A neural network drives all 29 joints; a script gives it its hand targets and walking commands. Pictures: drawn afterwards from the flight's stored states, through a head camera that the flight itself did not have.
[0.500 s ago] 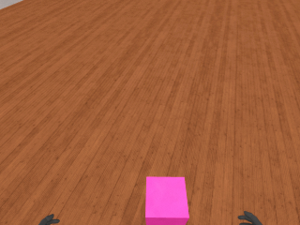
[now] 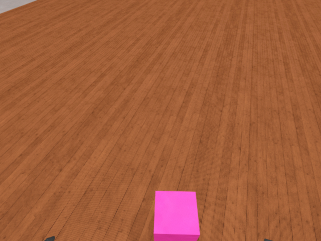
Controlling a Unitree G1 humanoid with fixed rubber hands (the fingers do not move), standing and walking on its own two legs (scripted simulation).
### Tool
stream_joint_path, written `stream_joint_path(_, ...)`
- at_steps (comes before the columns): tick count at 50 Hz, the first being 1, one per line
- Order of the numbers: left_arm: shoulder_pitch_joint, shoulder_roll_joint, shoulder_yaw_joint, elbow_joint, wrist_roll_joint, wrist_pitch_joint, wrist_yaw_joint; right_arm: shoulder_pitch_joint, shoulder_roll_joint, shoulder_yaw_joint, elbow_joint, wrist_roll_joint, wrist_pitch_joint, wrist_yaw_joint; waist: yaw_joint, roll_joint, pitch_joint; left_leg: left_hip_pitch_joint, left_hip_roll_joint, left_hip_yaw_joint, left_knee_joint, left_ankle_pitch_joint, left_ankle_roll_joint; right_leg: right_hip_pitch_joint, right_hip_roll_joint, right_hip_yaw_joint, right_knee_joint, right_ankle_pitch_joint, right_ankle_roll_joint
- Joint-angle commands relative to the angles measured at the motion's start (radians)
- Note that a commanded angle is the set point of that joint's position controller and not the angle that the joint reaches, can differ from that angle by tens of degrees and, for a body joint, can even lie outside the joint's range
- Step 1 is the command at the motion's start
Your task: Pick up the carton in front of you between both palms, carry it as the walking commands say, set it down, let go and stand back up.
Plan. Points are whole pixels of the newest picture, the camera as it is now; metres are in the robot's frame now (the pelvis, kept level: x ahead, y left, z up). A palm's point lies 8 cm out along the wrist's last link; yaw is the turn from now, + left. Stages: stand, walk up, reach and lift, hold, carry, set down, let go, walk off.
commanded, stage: stand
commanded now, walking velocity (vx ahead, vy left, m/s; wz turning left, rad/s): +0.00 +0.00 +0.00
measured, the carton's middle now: (174, 219) +0.39 -0.08 -0.65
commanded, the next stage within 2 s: none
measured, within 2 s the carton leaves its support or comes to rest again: neither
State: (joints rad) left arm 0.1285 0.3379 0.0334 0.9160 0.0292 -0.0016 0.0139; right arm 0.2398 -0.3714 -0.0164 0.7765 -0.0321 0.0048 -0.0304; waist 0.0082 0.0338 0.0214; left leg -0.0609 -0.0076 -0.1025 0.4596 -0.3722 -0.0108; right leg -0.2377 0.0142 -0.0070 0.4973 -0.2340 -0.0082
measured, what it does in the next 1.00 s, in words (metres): stands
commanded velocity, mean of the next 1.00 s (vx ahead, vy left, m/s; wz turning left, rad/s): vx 0.00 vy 0.00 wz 0.00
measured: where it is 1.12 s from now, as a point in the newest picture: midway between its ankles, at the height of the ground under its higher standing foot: outside the picture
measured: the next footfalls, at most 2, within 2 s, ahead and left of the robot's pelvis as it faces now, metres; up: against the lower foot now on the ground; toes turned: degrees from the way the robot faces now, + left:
none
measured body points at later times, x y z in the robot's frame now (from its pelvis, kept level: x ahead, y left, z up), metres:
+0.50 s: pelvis -0.01 +0.00 +0.00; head -0.02 -0.01 +0.45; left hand +0.09 +0.31 -0.11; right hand +0.08 -0.31 -0.11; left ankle -0.08 +0.13 -0.74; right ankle +0.02 -0.12 -0.74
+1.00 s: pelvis -0.02 +0.00 +0.01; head -0.02 -0.01 +0.46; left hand +0.09 +0.31 -0.10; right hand +0.07 -0.32 -0.11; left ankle -0.08 +0.13 -0.74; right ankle +0.02 -0.12 -0.74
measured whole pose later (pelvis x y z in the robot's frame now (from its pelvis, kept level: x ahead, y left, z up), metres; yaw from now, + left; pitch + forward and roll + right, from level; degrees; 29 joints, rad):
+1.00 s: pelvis -0.02 +0.00 +0.01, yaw -1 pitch -3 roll +0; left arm 0.09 0.38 0.01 1.06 0.01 -0.01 0.00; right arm 0.19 -0.40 0.00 0.95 -0.02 -0.01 -0.02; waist 0.01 0.02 0.04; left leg -0.03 -0.01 -0.08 0.37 -0.30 -0.01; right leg -0.21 0.01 0.02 0.41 -0.16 -0.01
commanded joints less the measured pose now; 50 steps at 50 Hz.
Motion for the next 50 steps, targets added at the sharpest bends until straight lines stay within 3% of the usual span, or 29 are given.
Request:
stream_joint_path(1,-0.038,0.164,0.032,-0.037,-0.001,-0.012,0.002,-0.009,-0.15,-0.035,-0.04,0.0,-0.014,-0.002,0.002,-0.02,-0.027,-0.151,0.077,-0.043,-0.088,0.268,0.018,0.149,-0.095,0.11,-0.062,0.206,-0.027)
stream_joint_path(50,-0.074,0.218,0.011,0.105,-0.019,-0.017,-0.006,-0.06,-0.187,-0.018,0.133,0.013,-0.022,0.008,0.004,-0.031,-0.013,-0.105,0.099,-0.038,-0.163,0.223,0.028,0.148,-0.116,0.15,-0.132,0.189,-0.028)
